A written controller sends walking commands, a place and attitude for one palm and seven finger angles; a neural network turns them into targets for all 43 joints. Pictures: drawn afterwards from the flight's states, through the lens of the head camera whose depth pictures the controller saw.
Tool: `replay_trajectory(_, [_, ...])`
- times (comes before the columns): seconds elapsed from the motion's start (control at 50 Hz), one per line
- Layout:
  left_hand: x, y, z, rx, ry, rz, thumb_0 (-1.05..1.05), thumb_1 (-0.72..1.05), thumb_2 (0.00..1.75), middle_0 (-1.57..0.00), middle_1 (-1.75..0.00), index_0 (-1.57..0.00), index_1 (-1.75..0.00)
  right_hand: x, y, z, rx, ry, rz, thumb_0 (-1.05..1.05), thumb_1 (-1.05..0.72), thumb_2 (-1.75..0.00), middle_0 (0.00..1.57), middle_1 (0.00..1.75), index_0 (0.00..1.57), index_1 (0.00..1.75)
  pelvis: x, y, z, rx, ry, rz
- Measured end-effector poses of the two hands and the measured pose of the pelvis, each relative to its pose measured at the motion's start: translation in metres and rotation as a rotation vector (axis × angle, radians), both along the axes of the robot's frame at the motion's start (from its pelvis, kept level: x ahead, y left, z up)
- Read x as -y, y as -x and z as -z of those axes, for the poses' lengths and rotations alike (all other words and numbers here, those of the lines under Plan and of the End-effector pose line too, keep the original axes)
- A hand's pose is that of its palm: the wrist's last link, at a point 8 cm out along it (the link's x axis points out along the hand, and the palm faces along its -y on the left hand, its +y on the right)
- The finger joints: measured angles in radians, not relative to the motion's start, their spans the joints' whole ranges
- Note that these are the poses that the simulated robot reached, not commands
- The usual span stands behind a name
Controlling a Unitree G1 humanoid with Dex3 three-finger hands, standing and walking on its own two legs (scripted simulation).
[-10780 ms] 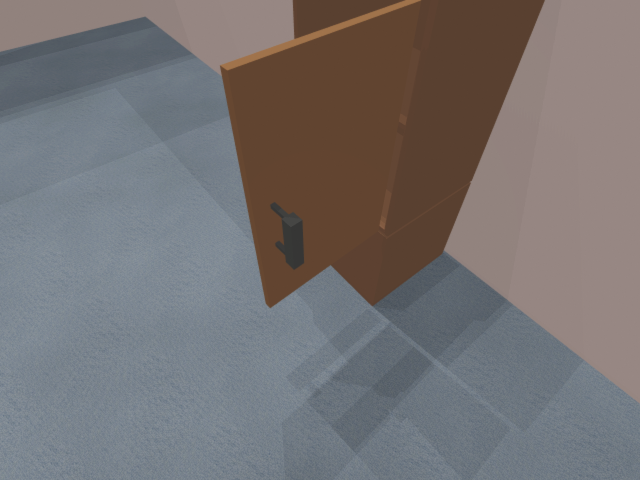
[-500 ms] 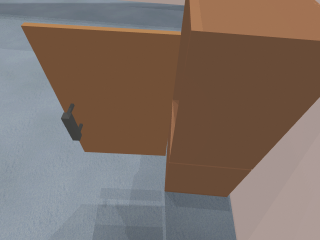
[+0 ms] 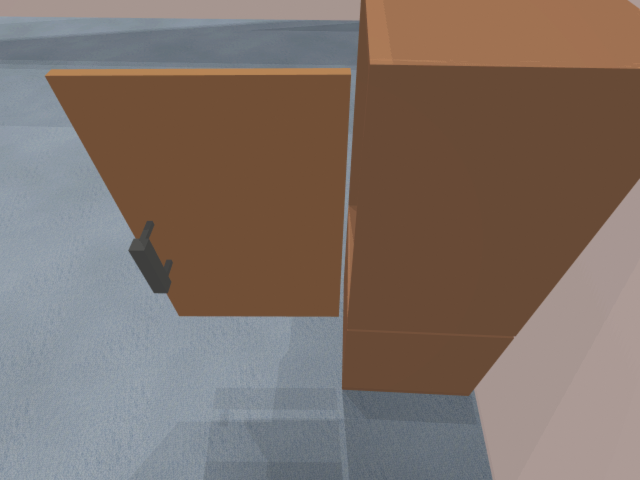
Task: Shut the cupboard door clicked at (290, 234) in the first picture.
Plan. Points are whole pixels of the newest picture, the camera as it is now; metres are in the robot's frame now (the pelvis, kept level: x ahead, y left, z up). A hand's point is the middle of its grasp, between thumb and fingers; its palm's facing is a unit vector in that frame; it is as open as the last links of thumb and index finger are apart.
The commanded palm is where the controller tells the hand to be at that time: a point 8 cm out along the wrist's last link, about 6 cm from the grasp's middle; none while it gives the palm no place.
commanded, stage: look again from close up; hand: left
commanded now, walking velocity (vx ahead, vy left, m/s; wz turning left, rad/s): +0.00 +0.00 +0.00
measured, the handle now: (155, 257) +0.49 +0.33 -0.08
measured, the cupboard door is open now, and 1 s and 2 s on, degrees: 93 93 93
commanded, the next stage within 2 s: shuffle to correct the standing spot in 0.26 s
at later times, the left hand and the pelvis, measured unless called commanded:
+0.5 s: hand out of the picture +0.03 +0.20 -0.17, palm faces +0.01 -0.98 -0.21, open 7.4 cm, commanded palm none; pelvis +0.02 +0.02 +0.00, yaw +0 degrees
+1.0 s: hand out of the picture +0.04 +0.25 -0.16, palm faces +0.06 -0.95 -0.30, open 7.4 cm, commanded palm none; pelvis +0.01 +0.05 +0.00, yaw +0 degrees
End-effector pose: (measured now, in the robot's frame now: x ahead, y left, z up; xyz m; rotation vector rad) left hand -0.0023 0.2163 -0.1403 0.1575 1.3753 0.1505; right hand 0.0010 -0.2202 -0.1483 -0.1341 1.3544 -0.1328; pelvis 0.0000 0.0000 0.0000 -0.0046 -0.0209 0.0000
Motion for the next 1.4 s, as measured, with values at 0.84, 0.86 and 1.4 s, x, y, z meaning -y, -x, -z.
replay_trajectory(0.84, [-0.081, -0.036, 0.0, 0.008, -0.087, -0.014, 0.0, 0.91, 0.9, -0.2, -0.3, -0.2, -0.3, -0.022, -0.064, -0.004, 0.073, 0.055, -0.057, 0.0, -0.91, -0.9, 0.2, 0.3, 0.2, 0.3, -0.044, -0.013, 0.007, -0.013, -0.029, 0.028])
replay_trajectory(0.86, [-0.081, -0.039, -0.002, 0.018, -0.093, -0.01, 0.0, 0.91, 0.9, -0.2, -0.3, -0.2, -0.3, -0.023, -0.063, -0.002, 0.071, 0.047, -0.057, 0.0, -0.91, -0.9, 0.2, 0.3, 0.2, 0.3, -0.044, -0.013, 0.007, -0.014, -0.031, 0.029])
replay_trajectory(1.4, [-0.178, -0.032, 0.008, 0.0, -0.032, -0.053, 0.0, 0.91, 0.9, -0.2, -0.3, -0.19, -0.3, -0.133, -0.088, -0.021, 0.089, 0.071, -0.092, 0.0, -0.92, -0.9, 0.2, 0.3, 0.2, 0.3, -0.138, -0.027, 0.0, -0.018, -0.009, -0.014])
